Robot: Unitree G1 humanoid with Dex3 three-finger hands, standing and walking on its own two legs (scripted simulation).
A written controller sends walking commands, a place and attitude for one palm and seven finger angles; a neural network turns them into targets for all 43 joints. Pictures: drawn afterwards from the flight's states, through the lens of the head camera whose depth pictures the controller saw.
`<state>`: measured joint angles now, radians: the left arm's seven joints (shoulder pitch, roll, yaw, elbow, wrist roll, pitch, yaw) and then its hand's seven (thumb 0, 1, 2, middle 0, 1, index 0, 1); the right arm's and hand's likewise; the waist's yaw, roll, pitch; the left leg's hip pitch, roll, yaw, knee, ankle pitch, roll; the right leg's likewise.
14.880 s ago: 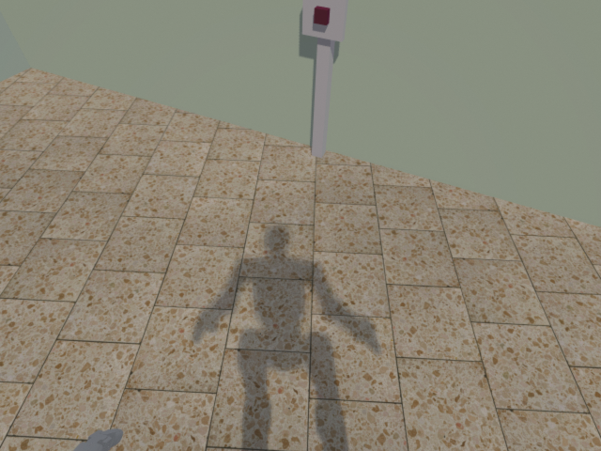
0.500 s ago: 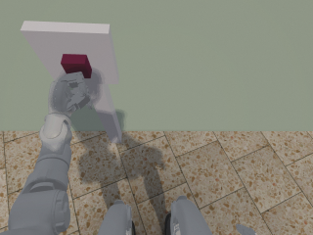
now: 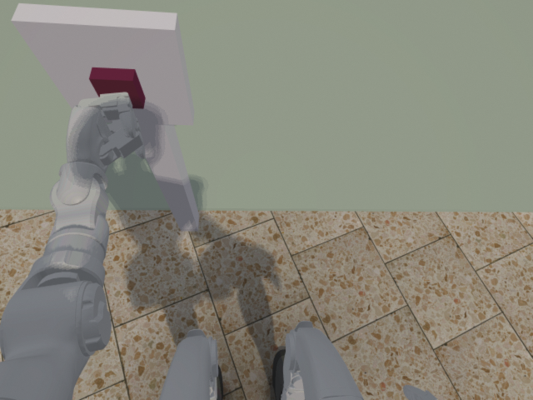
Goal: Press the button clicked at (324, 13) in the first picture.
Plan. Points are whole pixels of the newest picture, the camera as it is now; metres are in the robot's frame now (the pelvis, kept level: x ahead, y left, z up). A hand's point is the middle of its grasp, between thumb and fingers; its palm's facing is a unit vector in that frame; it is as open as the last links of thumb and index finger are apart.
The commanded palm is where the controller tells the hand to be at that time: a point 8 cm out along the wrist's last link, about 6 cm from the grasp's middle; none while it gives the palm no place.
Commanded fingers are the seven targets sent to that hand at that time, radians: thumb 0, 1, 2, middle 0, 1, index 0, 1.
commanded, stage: press the button with the knuckle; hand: left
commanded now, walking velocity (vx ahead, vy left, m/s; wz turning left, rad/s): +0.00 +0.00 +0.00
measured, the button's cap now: (120, 84) +0.55 +0.19 +0.07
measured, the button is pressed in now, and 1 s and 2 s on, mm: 8 0 0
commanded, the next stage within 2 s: hold the button down briefly in 0.04 s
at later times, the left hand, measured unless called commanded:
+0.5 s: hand (136, 134) +0.49 +0.17 +0.04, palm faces -0.02 -1.00 -0.06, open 2.8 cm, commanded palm +0.49 +0.20 +0.04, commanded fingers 0.00 0.90 0.90 -1.30 -1.50 -1.30 -1.50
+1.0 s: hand (141, 147) +0.47 +0.16 +0.04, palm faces -0.05 -1.00 -0.02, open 3.1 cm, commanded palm +0.43 +0.21 +0.04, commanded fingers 0.00 0.90 0.90 -1.30 -1.50 -1.30 -1.50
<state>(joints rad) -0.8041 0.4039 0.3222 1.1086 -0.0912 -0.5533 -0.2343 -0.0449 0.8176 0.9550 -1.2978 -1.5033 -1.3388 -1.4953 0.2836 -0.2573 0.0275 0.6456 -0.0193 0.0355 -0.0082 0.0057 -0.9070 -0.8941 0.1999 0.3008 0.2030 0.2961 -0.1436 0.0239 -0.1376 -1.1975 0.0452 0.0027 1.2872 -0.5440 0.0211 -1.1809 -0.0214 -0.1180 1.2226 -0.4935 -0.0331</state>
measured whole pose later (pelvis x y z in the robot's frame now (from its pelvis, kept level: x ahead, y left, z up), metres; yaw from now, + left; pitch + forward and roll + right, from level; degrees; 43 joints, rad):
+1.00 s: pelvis +0.01 +0.01 +0.01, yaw -1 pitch +25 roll -3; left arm -0.65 0.31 0.27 0.95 -0.12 -0.51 -0.17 0.01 0.89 0.90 -1.30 -1.50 -1.33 -1.50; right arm 0.31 -0.25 0.02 0.61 -0.01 0.04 0.02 0.01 -0.91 -0.89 0.20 0.30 0.20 0.30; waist -0.13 0.03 -0.16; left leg -1.13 0.04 0.03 1.23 -0.54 0.04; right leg -1.12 -0.02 -0.08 1.17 -0.48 -0.01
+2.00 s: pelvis +0.03 -0.01 +0.07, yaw +1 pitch +12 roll -1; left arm 0.08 0.27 0.18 0.21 -0.26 -0.32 -0.25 0.01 0.90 0.90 -1.30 -1.50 -1.30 -1.50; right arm 0.27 -0.27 0.02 0.51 0.05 -0.01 -0.06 0.01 -0.91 -0.89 0.20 0.30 0.20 0.30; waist -0.04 0.04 -0.12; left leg -0.69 0.03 0.01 0.95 -0.47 0.00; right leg -0.68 0.00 -0.10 0.91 -0.44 -0.04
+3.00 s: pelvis +0.06 +0.00 +0.12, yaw +1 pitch -4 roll -1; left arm 0.54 0.31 0.28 -0.46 -0.05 -0.05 0.10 0.01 0.89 0.90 -1.30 -1.50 -1.30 -1.49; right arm 0.20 -0.22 0.03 0.61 0.00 -0.09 -0.09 0.01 -0.91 -0.89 0.20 0.30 0.20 0.30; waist 0.07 0.07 0.01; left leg -0.07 0.01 0.04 0.43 -0.29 0.02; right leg -0.08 0.00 -0.07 0.40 -0.25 -0.01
